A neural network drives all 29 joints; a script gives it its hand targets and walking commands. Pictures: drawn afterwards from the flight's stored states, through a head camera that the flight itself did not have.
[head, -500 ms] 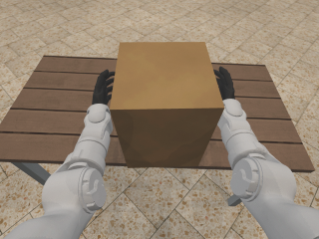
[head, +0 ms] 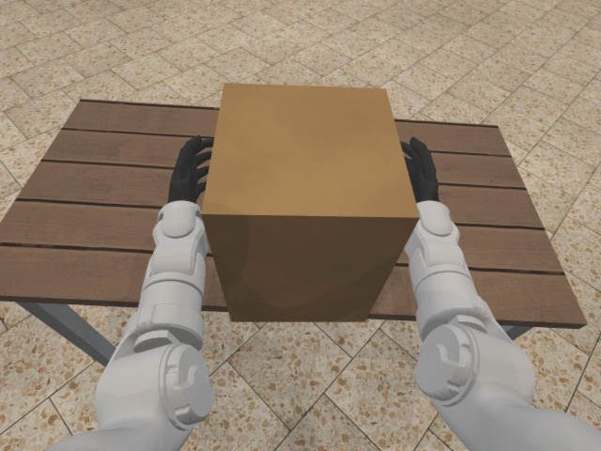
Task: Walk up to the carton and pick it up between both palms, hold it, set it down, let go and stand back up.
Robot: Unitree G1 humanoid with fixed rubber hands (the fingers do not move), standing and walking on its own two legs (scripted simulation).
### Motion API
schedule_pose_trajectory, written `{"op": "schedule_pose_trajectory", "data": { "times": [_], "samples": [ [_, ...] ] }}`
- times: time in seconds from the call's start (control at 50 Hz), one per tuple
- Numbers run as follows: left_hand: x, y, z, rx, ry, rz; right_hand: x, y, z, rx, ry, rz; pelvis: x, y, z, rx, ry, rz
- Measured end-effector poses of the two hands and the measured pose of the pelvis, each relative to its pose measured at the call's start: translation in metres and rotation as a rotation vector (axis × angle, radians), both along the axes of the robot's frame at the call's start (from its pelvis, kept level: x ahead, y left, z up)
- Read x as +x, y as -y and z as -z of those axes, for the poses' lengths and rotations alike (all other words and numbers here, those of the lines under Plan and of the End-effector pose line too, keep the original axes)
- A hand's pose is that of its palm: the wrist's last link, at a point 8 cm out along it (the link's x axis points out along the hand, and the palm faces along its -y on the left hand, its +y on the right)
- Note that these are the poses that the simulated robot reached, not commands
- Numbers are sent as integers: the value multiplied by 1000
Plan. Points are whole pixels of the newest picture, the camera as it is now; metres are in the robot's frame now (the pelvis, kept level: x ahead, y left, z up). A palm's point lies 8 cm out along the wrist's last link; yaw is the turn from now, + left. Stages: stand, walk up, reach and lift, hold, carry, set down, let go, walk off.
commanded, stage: reach and lift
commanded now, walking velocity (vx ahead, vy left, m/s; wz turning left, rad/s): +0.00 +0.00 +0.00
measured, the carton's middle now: (302, 215) +0.45 +0.00 +0.02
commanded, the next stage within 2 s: none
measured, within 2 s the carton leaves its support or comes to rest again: leaves its support in 0.84 s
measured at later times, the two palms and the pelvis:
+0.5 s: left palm (184, 198) +0.42 +0.16 +0.09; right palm (420, 198) +0.42 -0.16 +0.10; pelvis +0.00 +0.00 +0.00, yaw +0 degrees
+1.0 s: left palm (172, 201) +0.39 +0.16 +0.12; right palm (427, 202) +0.39 -0.16 +0.12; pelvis -0.01 +0.00 +0.00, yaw +0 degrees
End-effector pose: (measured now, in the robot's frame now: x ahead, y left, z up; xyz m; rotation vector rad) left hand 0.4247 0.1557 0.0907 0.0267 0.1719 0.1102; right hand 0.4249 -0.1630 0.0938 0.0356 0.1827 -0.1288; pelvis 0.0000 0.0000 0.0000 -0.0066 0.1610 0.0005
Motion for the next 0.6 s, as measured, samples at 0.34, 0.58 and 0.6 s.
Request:
{"op": "schedule_pose_trajectory", "data": {
  "times": [0.34, 0.58, 0.6],
  "samples": [
    [0, 0, 0, -3, -4, 1, 0, 0, 0, -19, 1, -1, 0, 1, 0, 1, 2, -1],
    [-9, -3, -1, 8, -1, -2, -8, -3, -3, -66, 9, -11, 0, 1, -1, 1, 23, -1],
    [-11, -3, -1, 8, -1, -3, -9, -3, -3, -69, 9, -13, 0, 1, -1, 1, 26, -1]
  ]
}}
